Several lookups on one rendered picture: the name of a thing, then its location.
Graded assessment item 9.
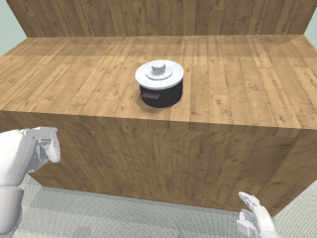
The knob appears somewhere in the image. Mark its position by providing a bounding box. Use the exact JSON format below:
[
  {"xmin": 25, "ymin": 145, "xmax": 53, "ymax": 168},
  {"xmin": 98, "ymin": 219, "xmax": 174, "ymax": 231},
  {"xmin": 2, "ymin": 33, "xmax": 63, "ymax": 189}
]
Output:
[{"xmin": 152, "ymin": 60, "xmax": 165, "ymax": 72}]

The table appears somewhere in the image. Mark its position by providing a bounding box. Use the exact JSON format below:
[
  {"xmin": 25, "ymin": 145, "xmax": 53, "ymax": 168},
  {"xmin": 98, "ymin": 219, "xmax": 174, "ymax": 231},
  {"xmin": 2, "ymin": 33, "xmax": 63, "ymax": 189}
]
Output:
[{"xmin": 0, "ymin": 0, "xmax": 317, "ymax": 217}]

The lid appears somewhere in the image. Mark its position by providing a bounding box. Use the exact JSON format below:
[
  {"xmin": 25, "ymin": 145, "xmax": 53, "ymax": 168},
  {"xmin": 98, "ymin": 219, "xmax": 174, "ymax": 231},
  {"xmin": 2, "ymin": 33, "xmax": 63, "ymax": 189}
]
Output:
[{"xmin": 135, "ymin": 59, "xmax": 184, "ymax": 90}]

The left robot forearm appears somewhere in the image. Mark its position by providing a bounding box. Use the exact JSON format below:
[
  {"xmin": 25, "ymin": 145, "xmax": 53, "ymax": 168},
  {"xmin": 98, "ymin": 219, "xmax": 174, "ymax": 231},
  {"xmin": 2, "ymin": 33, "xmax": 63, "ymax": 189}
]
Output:
[{"xmin": 0, "ymin": 185, "xmax": 24, "ymax": 238}]

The right robot hand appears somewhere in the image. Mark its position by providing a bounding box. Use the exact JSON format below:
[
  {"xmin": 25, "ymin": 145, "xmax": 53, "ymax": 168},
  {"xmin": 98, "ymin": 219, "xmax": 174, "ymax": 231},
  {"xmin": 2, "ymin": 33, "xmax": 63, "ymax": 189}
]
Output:
[{"xmin": 237, "ymin": 191, "xmax": 276, "ymax": 238}]

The pot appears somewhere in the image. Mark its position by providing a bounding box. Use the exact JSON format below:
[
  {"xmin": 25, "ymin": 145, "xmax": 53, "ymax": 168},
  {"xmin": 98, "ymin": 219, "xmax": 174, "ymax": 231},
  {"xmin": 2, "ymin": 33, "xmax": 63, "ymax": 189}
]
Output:
[{"xmin": 140, "ymin": 80, "xmax": 183, "ymax": 108}]

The left robot hand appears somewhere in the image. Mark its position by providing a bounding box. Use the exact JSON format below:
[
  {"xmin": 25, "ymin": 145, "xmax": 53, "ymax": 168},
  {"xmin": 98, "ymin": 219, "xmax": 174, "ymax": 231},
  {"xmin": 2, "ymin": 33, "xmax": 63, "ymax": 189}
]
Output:
[{"xmin": 0, "ymin": 126, "xmax": 60, "ymax": 187}]

